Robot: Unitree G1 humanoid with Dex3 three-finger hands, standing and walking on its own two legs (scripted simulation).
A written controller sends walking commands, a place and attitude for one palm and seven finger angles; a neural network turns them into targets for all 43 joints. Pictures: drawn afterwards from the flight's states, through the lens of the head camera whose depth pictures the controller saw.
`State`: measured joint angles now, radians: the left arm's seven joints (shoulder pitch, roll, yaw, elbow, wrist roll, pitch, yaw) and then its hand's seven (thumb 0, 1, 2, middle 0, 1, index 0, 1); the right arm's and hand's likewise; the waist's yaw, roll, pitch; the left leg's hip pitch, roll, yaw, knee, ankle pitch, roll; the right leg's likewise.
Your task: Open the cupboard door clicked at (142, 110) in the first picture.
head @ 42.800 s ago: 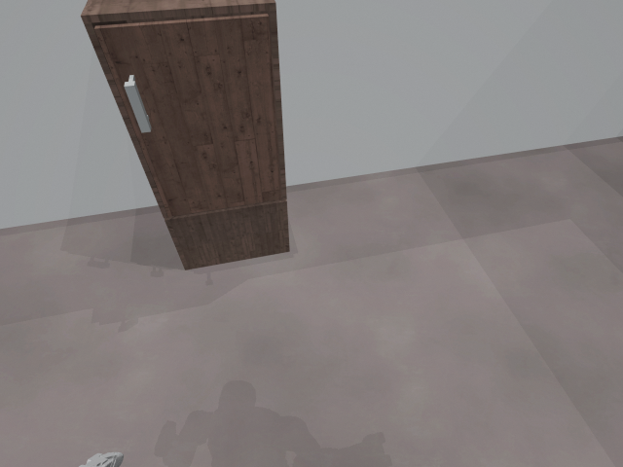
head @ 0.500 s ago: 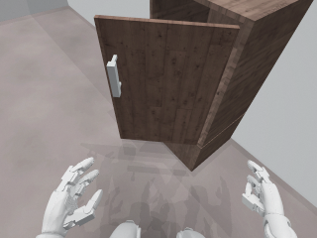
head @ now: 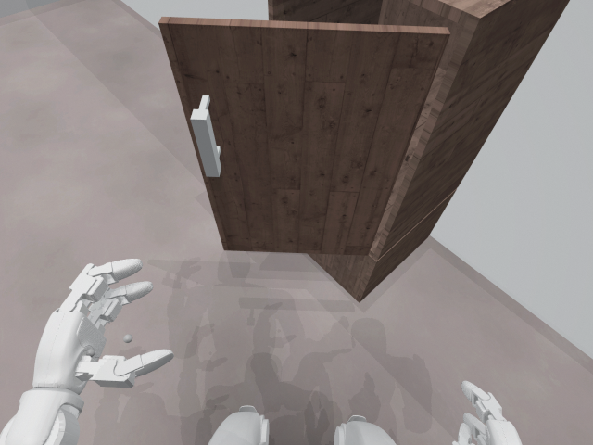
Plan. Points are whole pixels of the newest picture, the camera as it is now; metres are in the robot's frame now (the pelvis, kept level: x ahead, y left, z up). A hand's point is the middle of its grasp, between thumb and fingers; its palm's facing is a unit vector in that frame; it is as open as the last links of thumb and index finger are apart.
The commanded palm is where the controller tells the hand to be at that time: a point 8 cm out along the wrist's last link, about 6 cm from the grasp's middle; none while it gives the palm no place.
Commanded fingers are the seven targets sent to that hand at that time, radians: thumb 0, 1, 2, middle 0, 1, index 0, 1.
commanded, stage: raise the hand with hooked fingers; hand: left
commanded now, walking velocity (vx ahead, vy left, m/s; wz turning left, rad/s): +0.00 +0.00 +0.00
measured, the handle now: (209, 136) +0.57 +0.18 +0.06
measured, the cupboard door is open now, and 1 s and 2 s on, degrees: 46 46 46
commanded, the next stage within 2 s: move the hooked fingers beside the handle in 1.14 s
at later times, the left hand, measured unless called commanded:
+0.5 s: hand (78, 293) +0.28 +0.28 +0.06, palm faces +0.04 -1.00 -0.05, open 13.9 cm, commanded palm +0.26 +0.33 +0.07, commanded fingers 0.00 -0.50 0.30 -0.30 -1.20 -0.30 -1.20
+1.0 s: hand (72, 274) +0.30 +0.29 +0.07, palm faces +0.04 -1.00 -0.04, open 14.0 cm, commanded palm +0.27 +0.34 +0.08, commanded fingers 0.00 -0.50 0.30 -0.30 -1.20 -0.30 -1.20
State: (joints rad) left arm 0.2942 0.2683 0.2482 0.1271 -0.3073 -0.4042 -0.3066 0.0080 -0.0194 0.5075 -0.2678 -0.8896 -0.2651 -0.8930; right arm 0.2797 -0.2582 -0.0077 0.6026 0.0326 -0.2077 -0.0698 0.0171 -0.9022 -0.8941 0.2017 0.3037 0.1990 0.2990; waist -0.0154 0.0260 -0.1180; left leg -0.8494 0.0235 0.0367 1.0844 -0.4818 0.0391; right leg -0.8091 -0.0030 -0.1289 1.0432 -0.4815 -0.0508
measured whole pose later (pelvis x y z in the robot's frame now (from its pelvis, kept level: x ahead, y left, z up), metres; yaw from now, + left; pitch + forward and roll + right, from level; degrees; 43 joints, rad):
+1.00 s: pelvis +0.01 +0.02 +0.02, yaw +0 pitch +12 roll -3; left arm -0.01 0.40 0.43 0.45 -0.35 -0.35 -0.49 -0.01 -0.50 0.30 -0.30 -1.20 -0.30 -1.20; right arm 0.30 -0.29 0.03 0.58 0.03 -0.18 -0.06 0.01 -0.90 -0.89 0.20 0.30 0.20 0.30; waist -0.02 0.01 -0.09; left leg -0.73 0.01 0.05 0.96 -0.44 0.06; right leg -0.69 0.00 -0.11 0.90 -0.43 -0.02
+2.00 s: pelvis +0.01 +0.00 +0.01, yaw -1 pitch +16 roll -2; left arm -0.45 0.47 0.45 0.86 -0.24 -0.38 -0.45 -0.01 -0.50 0.30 -0.30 -1.20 -0.30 -1.20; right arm 0.33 -0.29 0.03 0.62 0.03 -0.09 -0.06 0.01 -0.90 -0.89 0.20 0.30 0.20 0.30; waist -0.07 0.01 -0.10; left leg -0.83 0.03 0.05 0.99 -0.45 0.04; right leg -0.79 0.01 -0.10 0.95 -0.44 -0.04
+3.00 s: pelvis +0.01 +0.01 +0.00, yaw -3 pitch +23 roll -4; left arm -0.88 0.64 0.49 1.21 -0.10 -0.39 -0.35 -0.01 -0.50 0.30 -0.30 -1.20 -0.30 -1.20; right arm 0.41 -0.29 0.05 0.61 -0.01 0.08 -0.02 0.01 -0.90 -0.89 0.20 0.30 0.20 0.30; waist -0.18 0.03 -0.10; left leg -1.02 0.06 0.06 1.09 -0.48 0.06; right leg -0.97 0.03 -0.10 1.01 -0.44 -0.03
